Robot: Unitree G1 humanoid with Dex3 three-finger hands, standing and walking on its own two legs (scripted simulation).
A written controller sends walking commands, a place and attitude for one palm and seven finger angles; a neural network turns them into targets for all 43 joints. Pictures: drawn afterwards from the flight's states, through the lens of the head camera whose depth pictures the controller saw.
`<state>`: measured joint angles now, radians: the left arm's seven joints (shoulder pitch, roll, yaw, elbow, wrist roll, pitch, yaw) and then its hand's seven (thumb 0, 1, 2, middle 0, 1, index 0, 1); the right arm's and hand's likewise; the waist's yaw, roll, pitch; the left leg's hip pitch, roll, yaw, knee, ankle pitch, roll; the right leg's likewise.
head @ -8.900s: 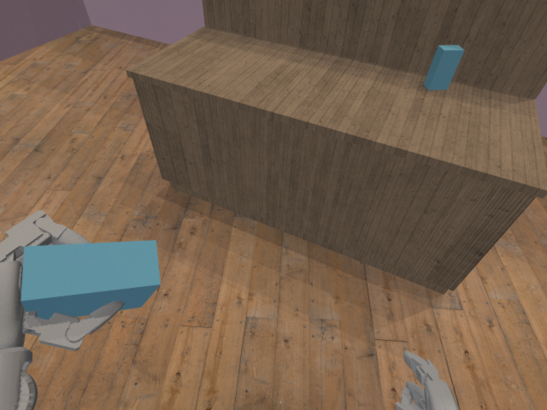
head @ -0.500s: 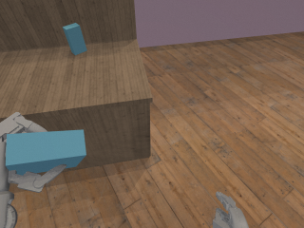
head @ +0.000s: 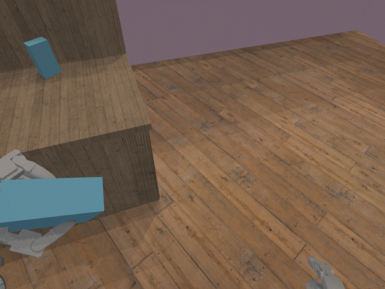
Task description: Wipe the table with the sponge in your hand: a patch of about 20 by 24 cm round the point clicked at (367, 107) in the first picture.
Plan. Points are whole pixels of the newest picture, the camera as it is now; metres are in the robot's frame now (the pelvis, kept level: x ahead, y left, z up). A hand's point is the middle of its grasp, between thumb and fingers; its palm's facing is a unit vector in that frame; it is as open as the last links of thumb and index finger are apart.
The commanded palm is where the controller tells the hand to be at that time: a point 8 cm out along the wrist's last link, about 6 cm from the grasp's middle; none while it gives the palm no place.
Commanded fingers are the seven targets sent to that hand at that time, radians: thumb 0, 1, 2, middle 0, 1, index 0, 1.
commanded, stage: take the last steps up to it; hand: left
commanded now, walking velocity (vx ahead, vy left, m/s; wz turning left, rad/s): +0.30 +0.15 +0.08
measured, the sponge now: (66, 203) +0.22 +0.20 +0.15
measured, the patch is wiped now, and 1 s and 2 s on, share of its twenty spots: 0.00 0.00 0.00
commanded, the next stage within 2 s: come to a stop and stand still in 0.98 s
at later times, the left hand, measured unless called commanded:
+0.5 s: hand (41, 176) +0.26 +0.25 +0.16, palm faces +0.33 -0.77 -0.54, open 9.5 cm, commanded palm +0.20 +0.30 +0.18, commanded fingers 0.00 0.10 1.30 -1.20 -1.60 -1.20 -1.60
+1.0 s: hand (46, 122) +0.37 +0.29 +0.17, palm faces +0.38 -0.76 -0.52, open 9.5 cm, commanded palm +0.31 +0.33 +0.18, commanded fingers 0.00 0.10 1.30 -1.20 -1.60 -1.20 -1.60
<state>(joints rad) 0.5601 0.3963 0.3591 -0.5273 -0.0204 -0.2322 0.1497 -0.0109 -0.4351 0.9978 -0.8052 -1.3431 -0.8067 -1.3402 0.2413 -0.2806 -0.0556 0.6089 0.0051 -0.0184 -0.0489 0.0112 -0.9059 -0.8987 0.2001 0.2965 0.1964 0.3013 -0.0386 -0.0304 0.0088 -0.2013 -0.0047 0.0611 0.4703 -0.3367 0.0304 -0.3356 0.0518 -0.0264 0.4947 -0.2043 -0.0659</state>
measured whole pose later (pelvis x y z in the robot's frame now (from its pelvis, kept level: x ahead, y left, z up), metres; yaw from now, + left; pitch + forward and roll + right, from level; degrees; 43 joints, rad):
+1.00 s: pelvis +0.16 +0.05 -0.01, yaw +2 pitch +0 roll +2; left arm 0.47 0.37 0.37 -0.44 -0.02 -0.26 0.12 -0.01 -0.44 1.00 -0.81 -1.34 -0.81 -1.34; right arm 0.17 -0.19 -0.01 0.68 0.01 -0.05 -0.02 0.01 -0.90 -0.90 0.21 0.30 0.20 0.30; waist 0.00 0.04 0.07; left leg -0.47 0.01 0.05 1.19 -0.40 -0.03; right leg -0.30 -0.07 -0.18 0.62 -0.33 -0.06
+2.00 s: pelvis +0.14 +0.08 +0.00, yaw -1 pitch -1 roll +0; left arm 0.47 0.37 0.32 -0.51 -0.03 -0.18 0.16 -0.01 -0.43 1.00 -0.81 -1.34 -0.81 -1.34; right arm 0.23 -0.24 -0.01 0.63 0.00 -0.06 -0.08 0.01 -0.90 -0.90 0.20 0.30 0.20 0.30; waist -0.01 -0.03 0.04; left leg -0.21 0.03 0.05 0.51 -0.28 0.00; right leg -0.26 0.02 -0.13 0.49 -0.22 -0.05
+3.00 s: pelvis +0.15 +0.11 +0.00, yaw +0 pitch +0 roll -1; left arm 0.41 0.38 0.32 -0.38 -0.03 -0.26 0.08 -0.01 -0.43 1.00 -0.81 -1.34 -0.82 -1.34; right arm 0.24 -0.18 0.03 0.59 0.01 -0.18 -0.02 0.01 -0.90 -0.90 0.21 0.30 0.20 0.30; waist 0.04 -0.04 0.05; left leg -0.19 -0.04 0.03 0.46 -0.28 0.05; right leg -0.24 -0.01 -0.08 0.45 -0.21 -0.01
